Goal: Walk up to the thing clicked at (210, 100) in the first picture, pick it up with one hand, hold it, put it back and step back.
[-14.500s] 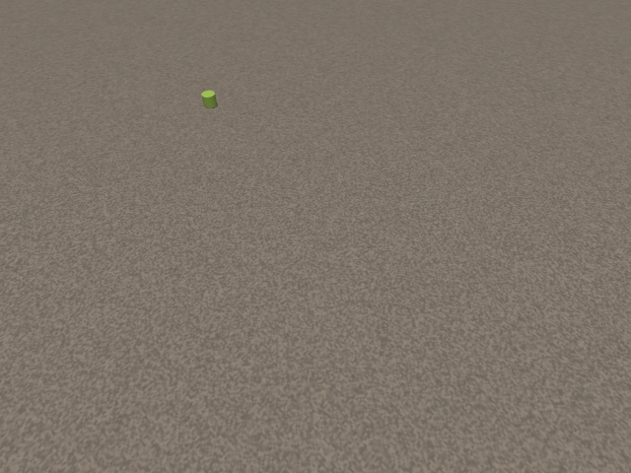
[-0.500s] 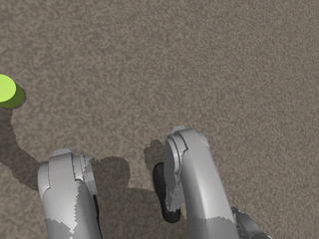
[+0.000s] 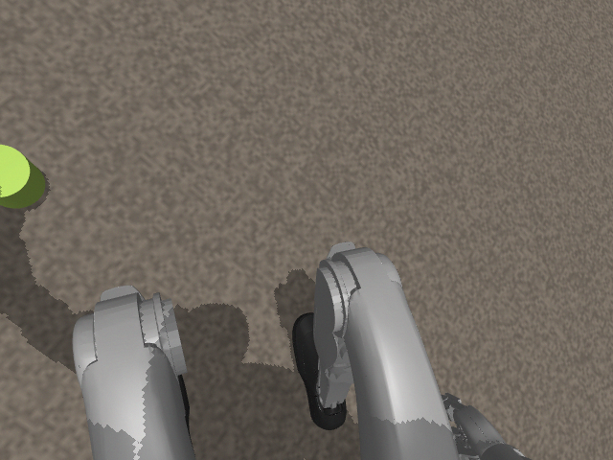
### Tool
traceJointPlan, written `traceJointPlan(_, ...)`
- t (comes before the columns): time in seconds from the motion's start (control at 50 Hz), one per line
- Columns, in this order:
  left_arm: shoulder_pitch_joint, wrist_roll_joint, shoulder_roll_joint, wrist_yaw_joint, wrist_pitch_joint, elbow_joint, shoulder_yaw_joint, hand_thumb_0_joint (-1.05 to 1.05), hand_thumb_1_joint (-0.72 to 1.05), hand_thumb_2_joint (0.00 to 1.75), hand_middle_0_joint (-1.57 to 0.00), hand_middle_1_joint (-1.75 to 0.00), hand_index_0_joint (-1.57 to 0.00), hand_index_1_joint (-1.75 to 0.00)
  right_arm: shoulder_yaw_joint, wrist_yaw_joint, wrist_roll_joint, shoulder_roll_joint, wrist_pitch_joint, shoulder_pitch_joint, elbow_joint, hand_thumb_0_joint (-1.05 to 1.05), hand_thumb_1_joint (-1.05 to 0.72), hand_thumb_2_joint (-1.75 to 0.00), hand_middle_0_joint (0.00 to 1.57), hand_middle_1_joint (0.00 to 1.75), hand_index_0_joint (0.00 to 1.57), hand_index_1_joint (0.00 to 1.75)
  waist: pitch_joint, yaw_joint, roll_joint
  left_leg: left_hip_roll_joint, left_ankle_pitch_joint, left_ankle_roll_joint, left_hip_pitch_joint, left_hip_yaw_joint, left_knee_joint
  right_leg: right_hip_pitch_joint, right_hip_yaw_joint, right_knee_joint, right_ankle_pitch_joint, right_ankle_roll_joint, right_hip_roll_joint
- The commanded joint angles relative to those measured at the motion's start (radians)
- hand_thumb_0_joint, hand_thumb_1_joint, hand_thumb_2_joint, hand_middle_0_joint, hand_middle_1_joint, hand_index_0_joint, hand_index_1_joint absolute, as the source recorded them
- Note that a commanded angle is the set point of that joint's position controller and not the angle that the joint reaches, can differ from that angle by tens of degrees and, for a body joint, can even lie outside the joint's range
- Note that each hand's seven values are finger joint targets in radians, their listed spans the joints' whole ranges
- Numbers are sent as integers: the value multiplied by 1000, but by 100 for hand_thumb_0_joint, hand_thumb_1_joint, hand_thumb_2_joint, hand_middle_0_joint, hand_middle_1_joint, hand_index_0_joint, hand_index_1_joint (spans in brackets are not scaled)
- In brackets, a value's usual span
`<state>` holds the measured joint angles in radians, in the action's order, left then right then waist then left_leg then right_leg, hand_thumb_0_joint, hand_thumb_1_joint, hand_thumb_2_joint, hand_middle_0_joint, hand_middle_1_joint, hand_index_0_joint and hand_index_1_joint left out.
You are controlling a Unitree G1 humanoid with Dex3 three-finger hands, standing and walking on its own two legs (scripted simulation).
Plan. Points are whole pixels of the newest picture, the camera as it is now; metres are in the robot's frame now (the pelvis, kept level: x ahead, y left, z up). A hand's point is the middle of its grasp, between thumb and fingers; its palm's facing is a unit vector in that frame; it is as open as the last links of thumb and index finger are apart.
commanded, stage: approach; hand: left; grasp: from above
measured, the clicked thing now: (7, 177) +0.49 +0.34 -0.29
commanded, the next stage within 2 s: close in in 0.80 s
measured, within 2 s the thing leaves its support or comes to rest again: neither
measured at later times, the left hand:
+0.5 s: hand out of the picture +0.51 +0.31 -0.17, palm faces -0.36 -0.07 -0.93, open 14.3 cm
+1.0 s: hand out of the picture +0.47 +0.34 -0.17, palm faces -0.43 -0.09 -0.90, open 14.2 cm
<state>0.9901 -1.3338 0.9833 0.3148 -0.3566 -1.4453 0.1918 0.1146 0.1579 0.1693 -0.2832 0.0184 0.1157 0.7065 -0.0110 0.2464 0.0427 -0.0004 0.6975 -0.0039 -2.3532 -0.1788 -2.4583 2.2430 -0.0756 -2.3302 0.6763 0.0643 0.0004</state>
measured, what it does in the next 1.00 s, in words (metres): stands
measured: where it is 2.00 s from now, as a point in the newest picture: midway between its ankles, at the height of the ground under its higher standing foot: (251, 415)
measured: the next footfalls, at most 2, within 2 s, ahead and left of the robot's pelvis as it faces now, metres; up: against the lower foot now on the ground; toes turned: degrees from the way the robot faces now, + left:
none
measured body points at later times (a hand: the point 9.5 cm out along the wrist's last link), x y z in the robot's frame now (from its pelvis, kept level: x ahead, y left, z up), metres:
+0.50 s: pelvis +0.00 +0.00 +0.00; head +0.26 +0.10 +0.35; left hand +0.52 +0.31 -0.12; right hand +0.04 -0.27 -0.08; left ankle +0.07 +0.12 -0.29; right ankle +0.11 -0.14 -0.29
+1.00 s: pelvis +0.00 +0.00 +0.00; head +0.25 +0.11 +0.35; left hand +0.49 +0.35 -0.12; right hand +0.07 -0.28 -0.08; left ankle +0.07 +0.12 -0.29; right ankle +0.11 -0.14 -0.29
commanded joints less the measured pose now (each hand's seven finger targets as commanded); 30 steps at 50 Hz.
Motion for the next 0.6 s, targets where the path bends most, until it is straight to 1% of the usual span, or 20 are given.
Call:
traceJointPlan(0.0, 264, 25, 284, 34, 6, 150, 22, 0, -52, 100, -14, -97, -12, -99, -87, -12, -2, -279, 1, 210, -6, 0, -90, -90, 20, 30, 20, 30, 686, -3, -418, -2, -236, -14, 603, 89, 278, -264, -108, 193, -230, -92, -34)
traceJointPlan(0.02, 255, 24, 300, 35, 7, 138, 33, 0, -52, 100, -14, -97, -12, -99, -89, -12, -6, -282, 1, 209, -5, 0, -90, -90, 20, 30, 20, 30, 679, -6, -415, 1, -221, -14, 592, 87, 282, -256, -107, 188, -218, -93, -33)
traceJointPlan(0.04, 261, 27, 290, 32, 7, 136, 21, 0, -57, 106, -17, -94, -11, -100, -82, -11, -3, -277, 0, 210, -5, 0, -91, -90, 20, 30, 20, 30, 658, -2, -419, 1, -212, -15, 574, 94, 278, -266, -104, 193, -214, -93, -34)
traceJointPlan(0.06, 277, 31, 288, 34, 3, 152, 23, 0, -57, 104, -10, -99, -7, -101, -84, -12, -1, -276, 0, 209, -7, 0, -89, -89, 20, 30, 20, 30, 670, -1, -413, 2, -199, -16, 566, 97, 278, -274, -105, 198, -208, -92, -34)
traceJointPlan(0.08, 263, 28, 257, 33, 5, 124, 3, 0, -58, 104, -8, -101, -6, -102, -85, -11, -3, -274, -2, 212, -4, 0, -89, -89, 20, 30, 20, 30, 661, 9, -386, 0, -195, -17, 567, 92, 270, -262, -105, 201, -205, -93, -36)
traceJointPlan(0.14, 320, 31, 185, 37, -7, 127, -50, 0, -57, 104, -7, -101, -6, -103, -83, -11, 0, -274, -10, 230, 7, 0, -89, -89, 20, 30, 20, 30, 630, 56, -369, -2, -176, -20, 550, 88, 262, -254, -113, 208, -198, -89, -38)
traceJointPlan(0.16, 349, 32, 181, 44, -10, 143, -59, 0, -57, 103, -7, -101, -6, -102, -84, -13, -3, -274, -14, 230, 9, 0, -89, -89, 20, 30, 20, 30, 640, 56, -373, -4, -172, -19, 552, 87, 259, -245, -111, 210, -198, -90, -40)
traceJointPlan(0.2, 398, 26, 166, 61, -10, 125, -77, 0, -58, 104, -7, -101, -6, -103, -80, -14, -1, -276, -22, 243, 16, 0, -89, -89, 20, 30, 20, 30, 629, 77, -377, -4, -162, -18, 552, 88, 252, -235, -111, 211, -193, -90, -40)
traceJointPlan(0.22, 442, 24, 152, 73, -15, 160, -88, 0, -57, 104, -7, -101, -6, -103, -80, -15, 2, -275, -24, 249, 16, 0, -89, -89, 20, 30, 20, 30, 656, 87, -408, -7, -174, -14, 575, 85, 256, -242, -117, 208, -204, -88, -40)
traceJointPlan(0.24, 434, 15, 134, 83, -5, 109, -102, 0, -57, 104, -7, -102, -6, -103, -77, -16, 3, -278, -29, 255, 23, 0, -89, -89, 20, 30, 20, 30, 640, 98, -404, -6, -184, -14, 581, 85, 247, -229, -119, 204, -215, -88, -40)
traceJointPlan(0.26, 478, 10, 152, 98, -2, 141, -92, 0, -58, 104, -7, -101, -6, -102, -76, -18, 4, -283, -31, 259, 21, 0, -89, -89, 20, 30, 20, 30, 667, 97, -430, -7, -196, -10, 601, 81, 255, -228, -123, 198, -225, -88, -40)
traceJointPlan(0.28, 471, -3, 155, 112, 11, 104, -93, 0, -58, 104, -7, -101, -5, -102, -73, -19, 5, -281, -35, 261, 21, 0, -89, -89, 20, 30, 20, 30, 668, 93, -451, -8, -210, -7, 618, 85, 253, -226, -122, 194, -235, -91, -39)
traceJointPlan(0.3, 485, -10, 179, 128, 23, 102, -74, 0, -58, 104, -7, -101, -5, -102, -73, -19, 5, -286, -38, 266, 13, 0, -89, -89, 20, 30, 20, 30, 672, 92, -477, -7, -228, -3, 633, 83, 263, -222, -124, 185, -247, -90, -36)
traceJointPlan(0.34, 481, -31, 217, 156, 59, 71, -47, 0, -59, 105, -7, -100, -5, -102, -69, -19, 4, -291, -42, 267, 4, 0, -89, -89, 20, 30, 20, 30, 697, 80, -531, -8, -265, 3, 663, 82, 276, -218, -127, 164, -273, -94, -34)
traceJointPlan(0.36, 468, -39, 245, 170, 79, 53, -27, 0, -59, 106, -7, -99, -5, -101, -65, -18, 3, -293, -42, 258, -6, 0, -89, -89, 20, 30, 20, 30, 709, 63, -538, -8, -277, 5, 662, 82, 283, -216, -127, 159, -282, -99, -35)
traceJointPlan(0.38, 454, -41, 243, 177, 102, 32, -20, 0, -60, 106, -7, -99, -5, -101, -60, -18, 1, -293, -41, 261, -11, 0, -89, -89, 20, 30, 20, 30, 713, 67, -534, -5, -293, 3, 666, 87, 282, -230, -124, 161, -295, -98, -34)
traceJointPlan(0.42, 433, -36, 252, 183, 142, 17, -15, 0, -60, 106, -7, -98, -5, -101, -56, -17, -8, -294, -40, 244, -30, 0, -89, -89, 20, 30, 20, 30, 737, 53, -539, -2, -299, -1, 644, 98, 283, -250, -115, 162, -308, -102, -34)
traceJointPlan(0.48, 357, -4, 248, 165, 202, -24, -13, 0, -60, 105, -7, -99, -5, -101, -48, -19, -20, -291, -40, 227, -51, 0, -89, -89, 20, 30, 20, 30, 714, 37, -469, 4, -280, -17, 572, 115, 277, -289, -100, 182, -299, -98, -36)
traceJointPlan(0.5, 341, 8, 242, 151, 215, -18, -25, 0, -60, 105, -7, -100, -5, -101, -42, -19, -25, -286, -38, 220, -56, 0, -89, -89, 20, 30, 20, 30, 723, 30, -456, 3, -271, -23, 555, 121, 276, -311, -94, 192, -295, -98, -42)
traceJointPlan(0.58, 250, 81, 257, 65, 234, -5, -23, 0, -57, 103, -7, -101, -7, -101, -44, -23, -42, -287, -36, 217, -64, 0, -89, -89, 20, 30, 20, 30, 700, 24, -320, 5, -220, -45, 444, 128, 266, -398, -75, 219, -263, -83, -43)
